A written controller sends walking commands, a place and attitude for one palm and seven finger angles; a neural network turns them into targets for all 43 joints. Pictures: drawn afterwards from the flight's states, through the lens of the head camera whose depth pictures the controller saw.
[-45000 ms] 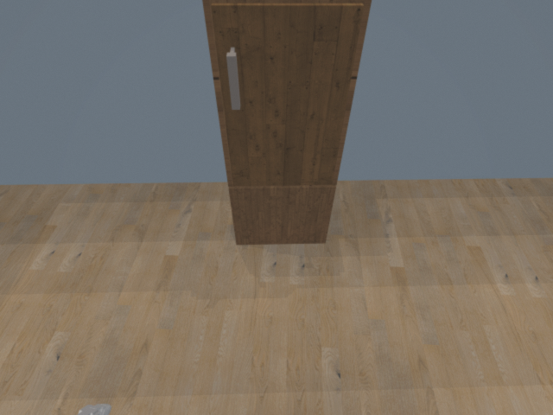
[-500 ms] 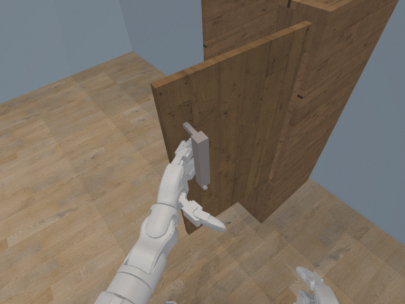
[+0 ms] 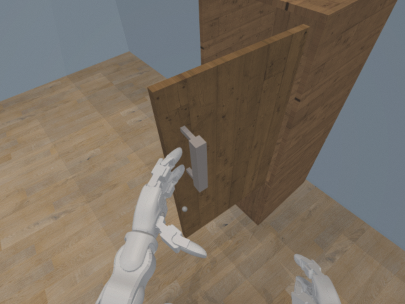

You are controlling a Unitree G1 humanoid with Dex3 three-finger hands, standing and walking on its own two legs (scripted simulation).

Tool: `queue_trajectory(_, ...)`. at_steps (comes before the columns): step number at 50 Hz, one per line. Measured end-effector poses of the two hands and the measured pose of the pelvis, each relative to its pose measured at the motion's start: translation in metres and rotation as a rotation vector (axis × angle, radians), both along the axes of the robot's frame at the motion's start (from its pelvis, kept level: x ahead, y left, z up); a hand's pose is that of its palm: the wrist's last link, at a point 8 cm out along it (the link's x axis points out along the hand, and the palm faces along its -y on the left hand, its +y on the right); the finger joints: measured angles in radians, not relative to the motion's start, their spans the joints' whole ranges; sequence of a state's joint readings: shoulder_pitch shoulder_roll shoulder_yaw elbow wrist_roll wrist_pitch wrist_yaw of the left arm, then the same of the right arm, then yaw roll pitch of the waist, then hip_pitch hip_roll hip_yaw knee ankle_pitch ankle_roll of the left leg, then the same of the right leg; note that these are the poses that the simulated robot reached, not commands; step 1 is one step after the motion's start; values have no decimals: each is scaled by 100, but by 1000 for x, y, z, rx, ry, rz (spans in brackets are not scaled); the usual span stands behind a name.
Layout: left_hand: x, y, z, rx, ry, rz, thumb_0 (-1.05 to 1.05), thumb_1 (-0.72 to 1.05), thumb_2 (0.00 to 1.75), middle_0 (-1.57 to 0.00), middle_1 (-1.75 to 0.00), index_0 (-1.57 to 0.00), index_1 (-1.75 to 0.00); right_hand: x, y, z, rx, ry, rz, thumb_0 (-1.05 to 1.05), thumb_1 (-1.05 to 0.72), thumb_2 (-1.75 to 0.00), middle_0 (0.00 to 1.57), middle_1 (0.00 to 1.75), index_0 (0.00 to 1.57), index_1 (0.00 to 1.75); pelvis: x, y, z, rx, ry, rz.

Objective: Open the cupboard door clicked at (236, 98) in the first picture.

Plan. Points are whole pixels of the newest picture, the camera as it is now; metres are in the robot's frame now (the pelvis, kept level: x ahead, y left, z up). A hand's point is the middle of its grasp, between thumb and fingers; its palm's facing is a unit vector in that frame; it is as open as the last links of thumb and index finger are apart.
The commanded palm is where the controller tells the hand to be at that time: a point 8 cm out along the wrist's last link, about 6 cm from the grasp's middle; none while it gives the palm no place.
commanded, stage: slide the hand sideways off the handle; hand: left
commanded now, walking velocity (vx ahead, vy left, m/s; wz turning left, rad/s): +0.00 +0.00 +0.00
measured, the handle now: (193, 159) +0.38 +0.04 +0.08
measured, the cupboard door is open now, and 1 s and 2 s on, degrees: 85 85 85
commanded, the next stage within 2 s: draw the hand back to the body in 0.42 s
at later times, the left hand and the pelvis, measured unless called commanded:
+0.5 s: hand (157, 232) +0.23 +0.09 +0.08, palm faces -0.12 -0.99 -0.03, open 16.3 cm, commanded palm +0.22 +0.14 +0.08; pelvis +0.00 -0.01 -0.01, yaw +1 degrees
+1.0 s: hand (112, 235) +0.21 +0.15 +0.12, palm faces -0.08 -0.99 -0.07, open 16.3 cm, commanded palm +0.19 +0.21 +0.13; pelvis +0.00 +0.00 +0.00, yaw +1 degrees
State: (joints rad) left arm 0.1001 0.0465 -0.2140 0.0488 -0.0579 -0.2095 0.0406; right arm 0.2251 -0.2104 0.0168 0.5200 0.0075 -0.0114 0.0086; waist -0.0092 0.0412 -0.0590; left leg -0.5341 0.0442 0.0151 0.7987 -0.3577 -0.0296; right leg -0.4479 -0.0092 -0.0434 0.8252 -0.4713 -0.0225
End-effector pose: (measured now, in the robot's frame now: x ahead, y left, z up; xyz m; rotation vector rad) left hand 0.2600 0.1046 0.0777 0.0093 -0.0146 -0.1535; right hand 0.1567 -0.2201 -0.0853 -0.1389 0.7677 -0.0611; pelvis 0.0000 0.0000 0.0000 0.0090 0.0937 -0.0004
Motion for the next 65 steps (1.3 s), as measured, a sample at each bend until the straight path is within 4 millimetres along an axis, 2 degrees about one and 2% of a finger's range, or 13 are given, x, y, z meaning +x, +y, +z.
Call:
queue_trajectory(7, -12, 12, 0, 1, 14, 16, -1, -50, 30, -15, -30, -15, -30, 17, -1, 6, 0, -50, 17, 1, -90, -90, 20, 30, 20, 30, 5, -5, -1, 3, 1, 5)
queue_trajectory(13, -24, 25, 1, 16, 15, 28, -1, -50, 30, -15, -30, -15, -30, 24, -3, 6, -3, -73, 28, 1, -90, -90, 20, 30, 20, 30, 7, -8, -2, 3, 3, 13)
queue_trajectory(23, -45, 42, 0, 24, 21, 36, -1, -50, 30, -15, -30, -15, -30, 19, -10, 2, -16, -86, 19, 1, -90, -90, 20, 30, 20, 30, 6, -10, -6, 1, 10, 22)
queue_trajectory(32, -42, 40, 6, 30, -5, 7, -1, -50, 30, -15, -30, -15, -30, 8, -12, 0, -23, -91, -5, 1, -90, -90, 20, 30, 20, 30, 2, -8, -8, -1, 7, 15)
queue_trajectory(40, -51, 73, 27, 53, -16, 65, -1, -50, 30, -15, -30, -15, -30, 6, -7, 9, -17, -116, -16, 1, -90, -90, 20, 30, 20, 30, 4, -5, -1, -7, -22, 12)
queue_trajectory(51, -71, 103, 44, 59, -21, 74, -1, -48, 31, -15, -30, -15, -30, 24, 5, 27, -38, -194, 14, 1, -90, -90, 20, 30, 20, 30, 3, 4, 5, -17, -53, 22)
queue_trajectory(57, -77, 122, 62, 203, -36, 237, -1, -37, 36, -16, -30, -16, -30, 30, 16, 37, -62, -190, 21, 1, -90, -90, 20, 30, 20, 30, 5, 9, 15, -20, -86, 11)
queue_trajectory(65, -83, 150, 76, 305, -28, 386, -1, -13, 46, -17, -30, -17, -30, 32, 29, 42, -75, -138, 35, 1, -90, -90, 20, 30, 20, 30, 11, 17, 29, -17, -125, -1)
